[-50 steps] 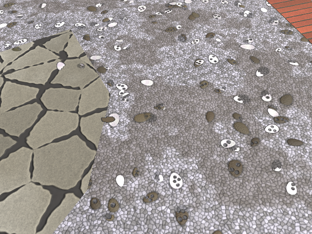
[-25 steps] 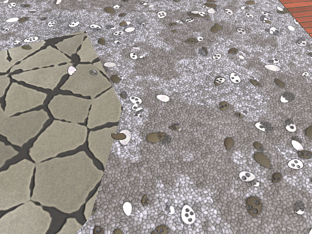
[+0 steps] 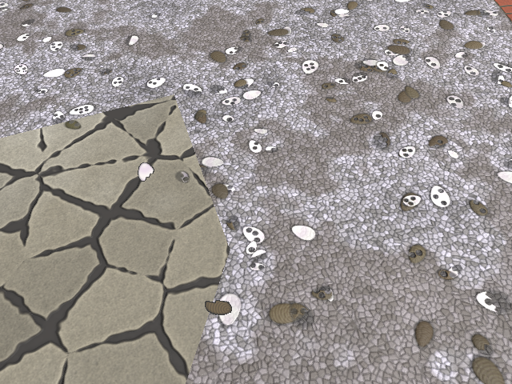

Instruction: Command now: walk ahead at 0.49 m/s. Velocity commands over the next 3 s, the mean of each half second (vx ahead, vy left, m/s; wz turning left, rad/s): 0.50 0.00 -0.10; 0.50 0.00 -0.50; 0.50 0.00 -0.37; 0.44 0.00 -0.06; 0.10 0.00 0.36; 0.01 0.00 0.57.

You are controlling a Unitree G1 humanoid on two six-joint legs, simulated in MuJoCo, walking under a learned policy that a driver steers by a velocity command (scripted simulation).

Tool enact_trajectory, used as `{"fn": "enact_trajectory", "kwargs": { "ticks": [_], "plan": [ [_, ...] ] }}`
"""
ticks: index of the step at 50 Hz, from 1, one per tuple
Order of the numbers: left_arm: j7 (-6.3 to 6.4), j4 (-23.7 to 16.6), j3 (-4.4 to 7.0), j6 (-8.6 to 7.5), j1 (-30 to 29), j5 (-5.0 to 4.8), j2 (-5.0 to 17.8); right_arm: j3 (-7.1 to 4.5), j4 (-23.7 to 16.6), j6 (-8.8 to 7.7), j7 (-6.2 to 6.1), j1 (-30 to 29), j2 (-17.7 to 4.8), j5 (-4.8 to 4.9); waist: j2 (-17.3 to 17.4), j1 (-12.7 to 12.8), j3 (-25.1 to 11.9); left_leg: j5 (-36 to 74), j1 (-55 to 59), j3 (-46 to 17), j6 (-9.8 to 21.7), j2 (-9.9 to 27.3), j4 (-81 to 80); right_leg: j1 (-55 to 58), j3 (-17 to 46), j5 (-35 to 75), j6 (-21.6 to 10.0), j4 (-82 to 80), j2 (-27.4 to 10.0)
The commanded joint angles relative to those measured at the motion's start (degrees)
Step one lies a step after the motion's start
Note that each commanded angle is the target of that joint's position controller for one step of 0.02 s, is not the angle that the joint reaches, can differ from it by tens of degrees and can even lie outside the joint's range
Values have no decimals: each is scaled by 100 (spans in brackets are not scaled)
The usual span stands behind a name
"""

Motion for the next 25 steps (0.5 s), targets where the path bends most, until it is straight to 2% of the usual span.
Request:
{"fn": "enact_trajectory", "kwargs": {
  "ticks": [1, 3, 4, 5, 6, 7, 8, 9, 10, 11, 12, 13, 14, 15, 16, 18, 22, 25],
  "plan": [
    [68, -47, 164, -37, 390, 42, 862, -45, -546, -111, -16, -810, -327, 14, -585, 97, 315, 29, 89, 219, 102, -246, -474, -40, 643, 2704, -604, -108, -1650],
    [114, 8, 177, -10, 332, 76, 926, -77, -569, -143, -35, -768, -404, 9, -625, -5, 282, -396, 252, 211, 264, -355, -694, 327, 655, 3361, -565, 187, -1801],
    [136, 10, 185, 1, 225, 89, 967, -106, -514, -166, -56, -559, -454, 5, -665, -137, 183, -673, 583, 249, 365, -482, -815, 418, 608, 4044, -505, 486, -1819],
    [150, 16, 198, 16, 132, 108, 1022, -157, -372, -195, -96, -111, -541, -2, -722, -340, -54, -938, 1147, 298, 476, -664, -928, 459, 558, 4811, -429, 1023, -1796],
    [145, 25, 198, 46, 51, 103, 1042, -225, -91, -243, -146, 717, -637, -24, -626, -697, -492, -861, 2102, 382, 622, -836, -1275, 337, 417, 5079, -334, 1980, -1642],
    [139, -45, 160, 43, 21, 61, 961, -328, 199, -300, -215, 1722, -896, -130, -447, -1074, -1095, -856, 3597, -99, 853, -352, -1309, -555, 269, 4038, -241, 3279, -1438],
    [67, -272, 7, 21, 571, -152, 346, -523, 261, -293, -278, 2383, -1571, -276, 748, -946, -2030, -1465, 5552, -2691, 1561, 1462, -1421, -2630, -87, 1173, 54, 5550, -656],
    [88, -154, 123, 34, 558, -62, 725, -524, 298, -212, -210, 2236, -1416, -46, 694, -920, -2222, -1499, 5609, -4252, 1858, 1867, -2199, -3576, 506, -1691, 18, 6517, -111],
    [97, -286, 199, 47, -7, 15, 917, -470, 247, -190, -194, 1602, -1163, 77, 222, -678, -1148, -1718, 4775, -3249, 1648, 1556, -2276, -4004, 780, -1211, -46, 6661, -535],
    [60, -374, 168, 5, -330, 21, 808, -379, 186, -221, -170, 1180, -787, 86, -4, -559, -588, -1393, 3945, -2542, 1492, 1326, -2515, -3939, 761, -749, -55, 6336, -758],
    [38, -364, 164, 29, -425, 28, 700, -321, 217, -262, -168, 1008, -579, 71, -36, -385, -263, -1032, 3376, -1991, 1262, 1031, -2723, -3702, 731, -520, -43, 5957, -940],
    [6, -340, 155, 114, -357, 126, 629, -265, 296, -293, -180, 944, -413, 98, 11, -199, -97, -769, 2922, -1540, 1042, 747, -2887, -3399, 707, -369, 15, 5690, -1049],
    [-36, -259, 128, 198, -166, 151, 503, -262, 337, -340, -195, 983, -419, 81, 177, -121, -149, -531, 2728, -1295, 1044, 745, -2980, -3159, 685, -320, 80, 5610, -1033],
    [-62, -245, 122, 252, -177, 153, 468, -270, 403, -401, -195, 1111, -428, 76, 110, -103, -126, -214, 2677, -1113, 1049, 707, -3049, -3157, 673, -263, 120, 5602, -1024],
    [-86, -284, 128, 293, -287, 147, 446, -290, 474, -449, -197, 1212, -500, 98, 102, -72, -62, -112, 2659, -896, 1044, 687, -3146, -3300, 672, -121, 158, 5518, -1037],
    [-114, -427, 142, 335, -733, 125, 478, -307, 555, -494, -208, 1362, -561, 83, 45, -120, 107, -29, 2747, -530, 965, 618, -3321, -3740, 671, 331, 219, 5243, -1099],
    [-145, -717, 102, 315, -1549, 100, 387, -268, 662, -495, -225, 1587, -486, 89, 30, -270, 262, 445, 2988, 116, 784, 443, -3355, -4068, 490, 1190, 276, 4171, -1054],
    [-175, -934, 25, 292, -2140, 112, 279, -255, 757, -502, -276, 1812, -515, 95, 49, -446, 330, 923, 3302, 433, 710, 508, -3314, -3937, 130, 1580, 217, 3279, -979]
  ]
}}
